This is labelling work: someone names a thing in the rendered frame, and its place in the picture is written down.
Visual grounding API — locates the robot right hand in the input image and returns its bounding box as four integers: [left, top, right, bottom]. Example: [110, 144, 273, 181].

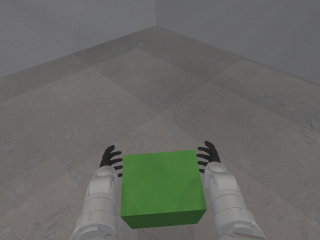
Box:
[196, 141, 221, 173]

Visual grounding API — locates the carton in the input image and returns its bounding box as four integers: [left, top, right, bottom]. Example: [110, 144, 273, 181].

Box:
[120, 150, 207, 229]

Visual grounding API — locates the left robot forearm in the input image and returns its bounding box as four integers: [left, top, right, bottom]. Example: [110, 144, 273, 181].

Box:
[70, 165, 120, 240]

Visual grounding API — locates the right robot forearm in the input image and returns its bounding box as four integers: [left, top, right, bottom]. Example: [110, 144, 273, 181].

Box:
[203, 161, 268, 240]

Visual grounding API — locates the robot left hand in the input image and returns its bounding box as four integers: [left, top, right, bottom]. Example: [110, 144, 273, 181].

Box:
[99, 145, 123, 177]

